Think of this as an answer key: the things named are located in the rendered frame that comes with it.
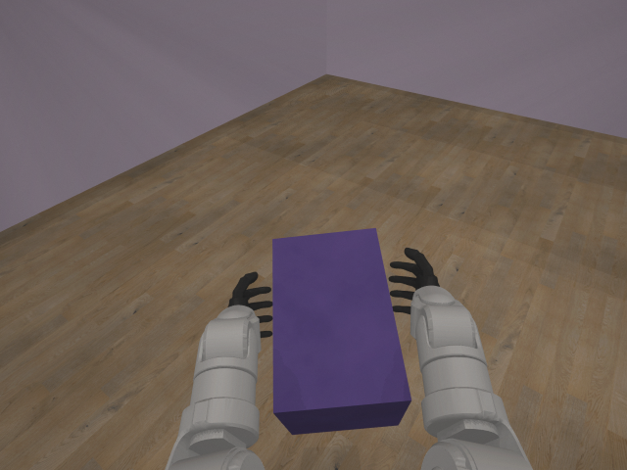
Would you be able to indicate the right robot forearm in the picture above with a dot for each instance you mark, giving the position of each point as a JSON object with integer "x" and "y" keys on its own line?
{"x": 459, "y": 401}

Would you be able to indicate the left robot hand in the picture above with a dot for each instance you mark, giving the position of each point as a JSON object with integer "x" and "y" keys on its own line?
{"x": 241, "y": 295}

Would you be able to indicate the left robot upper arm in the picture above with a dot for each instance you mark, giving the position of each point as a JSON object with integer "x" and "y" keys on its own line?
{"x": 235, "y": 458}

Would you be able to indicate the right robot hand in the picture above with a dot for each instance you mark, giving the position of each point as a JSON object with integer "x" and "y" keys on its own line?
{"x": 423, "y": 272}

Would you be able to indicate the carton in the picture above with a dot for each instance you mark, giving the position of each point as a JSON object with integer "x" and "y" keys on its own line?
{"x": 337, "y": 358}

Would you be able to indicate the left robot forearm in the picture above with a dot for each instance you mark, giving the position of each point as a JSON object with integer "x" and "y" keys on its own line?
{"x": 222, "y": 412}

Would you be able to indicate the right robot upper arm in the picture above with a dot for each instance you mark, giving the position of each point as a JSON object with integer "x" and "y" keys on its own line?
{"x": 454, "y": 454}

